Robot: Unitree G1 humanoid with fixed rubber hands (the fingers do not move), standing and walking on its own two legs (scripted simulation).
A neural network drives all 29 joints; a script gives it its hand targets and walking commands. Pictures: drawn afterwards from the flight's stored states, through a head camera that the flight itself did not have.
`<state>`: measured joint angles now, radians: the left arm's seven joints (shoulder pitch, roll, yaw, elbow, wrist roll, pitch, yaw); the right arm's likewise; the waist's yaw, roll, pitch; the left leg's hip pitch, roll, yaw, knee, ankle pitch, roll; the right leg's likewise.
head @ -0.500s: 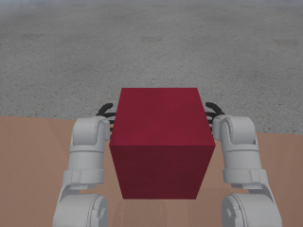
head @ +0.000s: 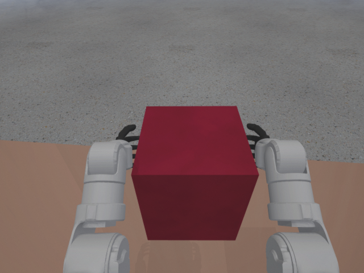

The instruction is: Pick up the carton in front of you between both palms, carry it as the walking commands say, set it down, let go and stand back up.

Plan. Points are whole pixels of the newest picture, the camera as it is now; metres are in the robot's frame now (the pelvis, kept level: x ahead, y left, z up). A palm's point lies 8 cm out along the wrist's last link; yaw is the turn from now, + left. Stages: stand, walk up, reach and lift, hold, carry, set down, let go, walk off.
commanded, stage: carry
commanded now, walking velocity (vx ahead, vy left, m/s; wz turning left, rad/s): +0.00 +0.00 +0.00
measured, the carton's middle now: (191, 174) +0.34 +0.00 +0.06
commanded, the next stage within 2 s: none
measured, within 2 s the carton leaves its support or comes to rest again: neither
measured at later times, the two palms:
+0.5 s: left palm (123, 152) +0.34 +0.15 +0.13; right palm (262, 151) +0.35 -0.15 +0.13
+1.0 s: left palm (131, 113) +0.50 +0.16 +0.12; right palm (242, 116) +0.48 -0.14 +0.12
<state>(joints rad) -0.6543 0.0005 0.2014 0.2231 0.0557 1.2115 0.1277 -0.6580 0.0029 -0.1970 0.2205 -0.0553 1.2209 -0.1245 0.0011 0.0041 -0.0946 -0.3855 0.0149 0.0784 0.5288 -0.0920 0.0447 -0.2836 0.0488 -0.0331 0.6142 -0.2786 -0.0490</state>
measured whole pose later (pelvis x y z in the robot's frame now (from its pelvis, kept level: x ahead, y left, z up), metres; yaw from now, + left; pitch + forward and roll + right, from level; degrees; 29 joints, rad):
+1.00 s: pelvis +0.14 +0.02 +0.00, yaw +0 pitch +5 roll -1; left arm -0.66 0.01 0.20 0.12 0.04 1.22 0.13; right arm -0.63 0.02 -0.18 0.09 -0.04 1.22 -0.14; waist -0.05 0.00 -0.05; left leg -0.24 -0.01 0.08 0.52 -0.29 0.07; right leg -0.65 -0.04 -0.04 0.86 -0.25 -0.02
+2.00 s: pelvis +0.70 +0.01 -0.05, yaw +0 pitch +5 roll -2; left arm -0.62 -0.02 0.19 0.05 0.07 1.19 0.13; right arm -0.60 0.03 -0.21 0.04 -0.04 1.18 -0.13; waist -0.05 0.00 0.01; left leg -0.27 -0.05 0.11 0.49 -0.22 0.13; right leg -0.72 -0.06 -0.01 0.97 -0.23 -0.01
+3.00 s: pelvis +1.31 +0.01 -0.09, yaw +0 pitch +5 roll -1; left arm -0.61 -0.02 0.20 0.10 0.07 1.19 0.13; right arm -0.59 0.02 -0.19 0.09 -0.04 1.18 -0.13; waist -0.06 0.00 -0.01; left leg -0.33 -0.05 0.11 0.47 -0.24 0.12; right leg -0.68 -0.05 -0.01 1.11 -0.33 0.00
